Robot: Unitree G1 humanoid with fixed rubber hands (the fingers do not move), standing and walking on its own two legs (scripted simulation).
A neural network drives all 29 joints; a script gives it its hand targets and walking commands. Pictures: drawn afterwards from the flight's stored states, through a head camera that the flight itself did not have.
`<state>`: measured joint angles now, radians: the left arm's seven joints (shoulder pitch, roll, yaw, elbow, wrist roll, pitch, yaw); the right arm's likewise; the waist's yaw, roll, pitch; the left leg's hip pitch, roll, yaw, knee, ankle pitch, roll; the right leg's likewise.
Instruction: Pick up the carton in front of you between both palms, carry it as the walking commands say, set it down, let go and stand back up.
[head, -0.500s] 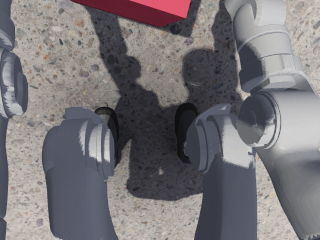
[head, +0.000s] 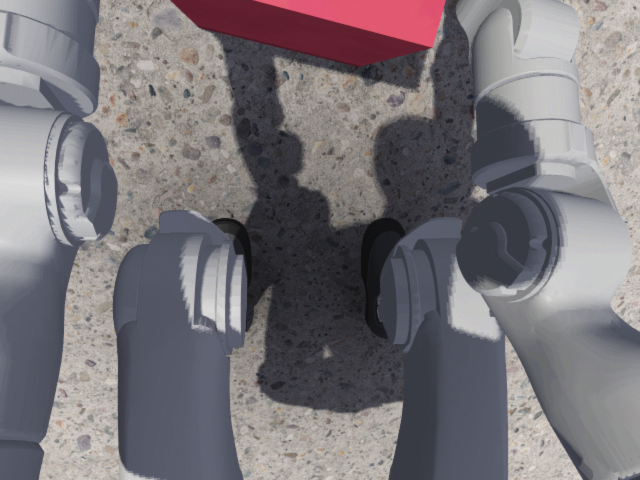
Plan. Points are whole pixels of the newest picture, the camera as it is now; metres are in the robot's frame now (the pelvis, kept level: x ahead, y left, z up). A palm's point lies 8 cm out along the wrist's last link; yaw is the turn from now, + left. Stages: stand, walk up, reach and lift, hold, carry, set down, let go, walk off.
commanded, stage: reach and lift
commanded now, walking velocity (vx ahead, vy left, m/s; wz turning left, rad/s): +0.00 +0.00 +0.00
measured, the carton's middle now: out of the picture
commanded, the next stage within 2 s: none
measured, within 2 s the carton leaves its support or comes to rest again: leaves its support in 0.08 s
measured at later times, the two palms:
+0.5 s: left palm out of the picture +0.51 +0.21 +0.01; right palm out of the picture +0.51 -0.08 +0.01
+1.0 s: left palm out of the picture +0.46 +0.20 +0.14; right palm out of the picture +0.49 -0.10 +0.15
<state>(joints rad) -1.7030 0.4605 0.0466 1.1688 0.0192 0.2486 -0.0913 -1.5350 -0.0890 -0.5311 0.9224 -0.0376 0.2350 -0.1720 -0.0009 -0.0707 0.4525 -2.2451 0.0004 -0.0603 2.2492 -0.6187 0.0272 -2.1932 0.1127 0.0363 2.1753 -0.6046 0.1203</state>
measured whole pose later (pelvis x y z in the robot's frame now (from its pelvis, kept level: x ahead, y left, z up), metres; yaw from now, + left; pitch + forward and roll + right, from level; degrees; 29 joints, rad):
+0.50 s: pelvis -0.01 -0.02 +0.08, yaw +5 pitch +42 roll -5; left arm -1.38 0.22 0.35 0.98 0.28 0.39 -0.06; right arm -1.20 0.11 -0.67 0.65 -0.23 0.36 -0.15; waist -0.02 -0.04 -0.01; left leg -2.15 -0.10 -0.11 1.89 -0.47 -0.05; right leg -2.09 0.12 0.07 1.86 -0.51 0.11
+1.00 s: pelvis +0.02 -0.02 +0.20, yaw +7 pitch +40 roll -3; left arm -0.96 0.04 0.34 0.71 0.24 0.42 -0.01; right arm -0.86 0.13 -0.54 0.56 -0.18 0.37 -0.11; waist -0.02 -0.03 -0.20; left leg -1.75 -0.10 -0.12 1.53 -0.47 -0.04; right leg -1.71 0.11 0.09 1.52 -0.50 0.08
